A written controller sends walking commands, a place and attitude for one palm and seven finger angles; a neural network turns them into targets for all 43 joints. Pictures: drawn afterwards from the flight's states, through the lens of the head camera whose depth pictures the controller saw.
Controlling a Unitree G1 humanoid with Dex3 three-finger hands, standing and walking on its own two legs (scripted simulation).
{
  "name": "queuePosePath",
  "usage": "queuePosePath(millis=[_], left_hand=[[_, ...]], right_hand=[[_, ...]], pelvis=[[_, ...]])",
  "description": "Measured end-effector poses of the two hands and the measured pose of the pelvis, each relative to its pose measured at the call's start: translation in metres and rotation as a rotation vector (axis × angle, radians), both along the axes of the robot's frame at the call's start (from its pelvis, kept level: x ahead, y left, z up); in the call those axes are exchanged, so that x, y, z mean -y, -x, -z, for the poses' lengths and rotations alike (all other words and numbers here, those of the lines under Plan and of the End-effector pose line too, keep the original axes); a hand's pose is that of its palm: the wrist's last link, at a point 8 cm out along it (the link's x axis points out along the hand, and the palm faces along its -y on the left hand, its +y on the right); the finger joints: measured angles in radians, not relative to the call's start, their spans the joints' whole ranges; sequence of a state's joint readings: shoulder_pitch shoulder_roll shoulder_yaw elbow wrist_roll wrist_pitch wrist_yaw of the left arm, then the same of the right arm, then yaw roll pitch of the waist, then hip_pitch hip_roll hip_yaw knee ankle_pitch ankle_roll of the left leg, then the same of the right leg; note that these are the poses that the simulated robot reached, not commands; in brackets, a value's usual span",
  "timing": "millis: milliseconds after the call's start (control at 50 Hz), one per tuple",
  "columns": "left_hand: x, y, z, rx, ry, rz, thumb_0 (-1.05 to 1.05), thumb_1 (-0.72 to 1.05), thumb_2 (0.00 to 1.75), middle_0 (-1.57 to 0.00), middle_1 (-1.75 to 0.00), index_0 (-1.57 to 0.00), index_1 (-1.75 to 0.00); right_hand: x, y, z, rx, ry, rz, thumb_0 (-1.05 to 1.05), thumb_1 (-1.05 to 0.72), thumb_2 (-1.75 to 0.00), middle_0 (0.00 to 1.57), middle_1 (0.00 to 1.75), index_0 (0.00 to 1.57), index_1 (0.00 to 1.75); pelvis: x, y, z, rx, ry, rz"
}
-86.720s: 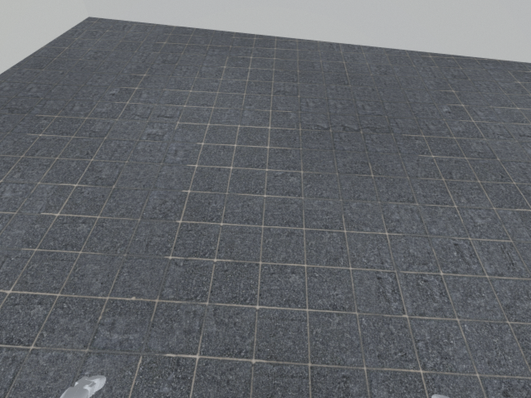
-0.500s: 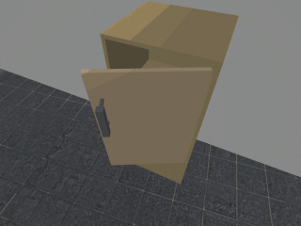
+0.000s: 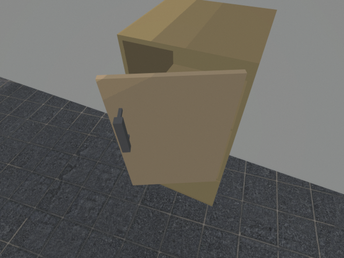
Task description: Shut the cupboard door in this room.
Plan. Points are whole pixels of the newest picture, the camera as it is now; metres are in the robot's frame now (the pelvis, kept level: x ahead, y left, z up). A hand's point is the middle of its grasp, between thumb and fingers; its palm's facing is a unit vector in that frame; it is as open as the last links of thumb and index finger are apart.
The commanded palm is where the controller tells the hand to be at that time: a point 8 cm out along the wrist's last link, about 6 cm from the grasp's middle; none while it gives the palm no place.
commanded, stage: look again from close up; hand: left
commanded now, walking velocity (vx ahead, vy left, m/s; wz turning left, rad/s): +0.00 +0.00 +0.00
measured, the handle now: (123, 130) +0.47 +0.18 +0.00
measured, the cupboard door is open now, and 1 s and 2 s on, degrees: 27 27 27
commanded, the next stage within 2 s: raise the hand and make a fist in 0.32 s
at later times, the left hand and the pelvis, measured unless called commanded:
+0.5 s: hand out of the picture +0.10 +0.18 -0.13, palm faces +0.16 -0.96 -0.21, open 7.3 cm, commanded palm +0.12 +0.21 -0.07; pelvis +0.02 -0.02 +0.00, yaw +0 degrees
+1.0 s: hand (102, 252) +0.15 +0.16 -0.03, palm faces +0.14 -0.99 -0.08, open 5.4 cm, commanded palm +0.13 +0.21 -0.04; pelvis -0.03 -0.04 -0.12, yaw +3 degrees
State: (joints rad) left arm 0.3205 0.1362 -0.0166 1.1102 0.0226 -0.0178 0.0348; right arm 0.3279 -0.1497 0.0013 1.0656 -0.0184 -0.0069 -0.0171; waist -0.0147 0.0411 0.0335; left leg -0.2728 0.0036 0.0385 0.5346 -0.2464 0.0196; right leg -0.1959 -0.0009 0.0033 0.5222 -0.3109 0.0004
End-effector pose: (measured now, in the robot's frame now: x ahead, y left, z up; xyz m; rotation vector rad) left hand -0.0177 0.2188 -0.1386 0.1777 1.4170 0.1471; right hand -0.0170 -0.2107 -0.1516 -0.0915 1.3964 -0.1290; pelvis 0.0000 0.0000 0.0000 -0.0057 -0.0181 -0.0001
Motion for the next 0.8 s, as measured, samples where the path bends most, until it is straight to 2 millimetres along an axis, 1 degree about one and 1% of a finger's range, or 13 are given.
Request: queuePosePath(millis=[60,160,440,460,480,520,580,620,640,680,700,740,800], left_hand=[[-0.008,-0.006,-0.003,0.016,-0.024,0.0,0.0,0.91,0.9,-0.2,-0.29,-0.2,-0.3],[-0.012,-0.02,-0.006,0.038,-0.04,0.007,0.0,0.91,0.9,-0.19,-0.29,-0.2,-0.3],[0.009,-0.048,0.002,0.056,0.005,0.02,0.01,0.92,0.9,-0.2,-0.29,-0.2,-0.3],[0.005,-0.059,-0.003,0.115,0.004,-0.045,0.01,0.92,0.9,-0.2,-0.29,-0.2,-0.3],[0.0,-0.078,-0.016,0.243,-0.014,-0.07,0.02,0.92,0.9,-0.2,-0.3,-0.2,-0.3],[-0.007,-0.123,-0.057,0.562,-0.06,-0.087,0.02,0.93,0.9,-0.21,-0.3,-0.21,-0.31],[-0.005,-0.181,-0.117,0.946,-0.086,-0.073,0.02,0.93,0.9,-0.22,-0.32,-0.22,-0.33],[0.0,-0.207,-0.144,1.16,-0.063,-0.038,0.02,0.92,0.9,-0.24,-0.34,-0.24,-0.35],[0.004,-0.214,-0.151,1.25,-0.035,-0.019,0.01,0.92,0.9,-0.25,-0.36,-0.25,-0.36],[0.014,-0.215,-0.152,1.392,0.042,0.025,0.01,0.92,0.9,-0.27,-0.38,-0.28,-0.39],[0.019,-0.21,-0.146,1.438,0.081,0.053,0.01,0.92,0.9,-0.29,-0.4,-0.29,-0.4],[0.026,-0.191,-0.123,1.452,0.137,0.088,0.0,0.92,0.9,-0.32,-0.43,-0.32,-0.44],[0.026,-0.153,-0.077,1.323,0.164,0.06,0.0,0.91,0.9,-0.37,-0.49,-0.38,-0.49]], right_hand=[[-0.005,-0.007,0.003,0.011,-0.011,-0.01,0.02,-0.92,-0.9,0.2,0.3,0.2,0.3],[0.0,-0.016,0.003,0.02,-0.009,-0.011,0.02,-0.93,-0.9,0.2,0.3,0.2,0.3],[0.027,-0.048,-0.01,0.045,0.05,-0.024,0.01,-0.91,-0.9,0.2,0.3,0.2,0.3],[0.03,-0.053,-0.012,0.082,0.068,-0.027,0.01,-0.91,-0.9,0.2,0.3,0.2,0.3],[0.033,-0.061,-0.016,0.153,0.095,-0.03,0.01,-0.91,-0.9,0.2,0.3,0.2,0.3],[0.041,-0.082,-0.024,0.306,0.127,-0.04,0.01,-0.91,-0.9,0.2,0.3,0.2,0.3],[0.051,-0.119,-0.032,0.508,0.129,-0.059,0.01,-0.9,-0.9,0.2,0.3,0.2,0.3],[0.057,-0.145,-0.037,0.628,0.13,-0.071,0.01,-0.9,-0.9,0.2,0.3,0.2,0.3],[0.059,-0.158,-0.04,0.68,0.131,-0.081,0.01,-0.9,-0.9,0.2,0.3,0.2,0.3],[0.063,-0.181,-0.045,0.763,0.135,-0.112,0.01,-0.9,-0.9,0.2,0.3,0.2,0.3],[0.065,-0.191,-0.047,0.796,0.138,-0.133,0.01,-0.9,-0.9,0.2,0.3,0.2,0.3],[0.067,-0.208,-0.048,0.844,0.148,-0.177,0.01,-0.9,-0.9,0.2,0.3,0.2,0.3],[0.067,-0.229,-0.044,0.891,0.163,-0.242,0.01,-0.9,-0.9,0.2,0.3,0.2,0.3]], pelvis=[[-0.001,-0.003,0.0,-0.002,-0.008,0.004],[0.0,-0.009,0.0,-0.008,-0.018,0.012],[0.012,-0.021,-0.003,-0.016,-0.013,0.015],[0.013,-0.021,-0.001,-0.015,-0.009,0.013],[0.015,-0.02,0.001,-0.017,-0.013,0.012],[0.017,-0.021,0.003,-0.027,-0.02,0.0],[0.017,-0.019,0.009,-0.053,-0.014,-0.038],[0.018,-0.014,0.016,-0.09,-0.015,-0.042],[0.02,-0.011,0.021,-0.113,-0.018,-0.038],[0.025,-0.005,0.033,-0.158,-0.026,-0.027],[0.028,-0.001,0.04,-0.176,-0.03,-0.023],[0.033,0.005,0.054,-0.204,-0.035,-0.023],[0.038,0.013,0.075,-0.231,-0.03,-0.036]])
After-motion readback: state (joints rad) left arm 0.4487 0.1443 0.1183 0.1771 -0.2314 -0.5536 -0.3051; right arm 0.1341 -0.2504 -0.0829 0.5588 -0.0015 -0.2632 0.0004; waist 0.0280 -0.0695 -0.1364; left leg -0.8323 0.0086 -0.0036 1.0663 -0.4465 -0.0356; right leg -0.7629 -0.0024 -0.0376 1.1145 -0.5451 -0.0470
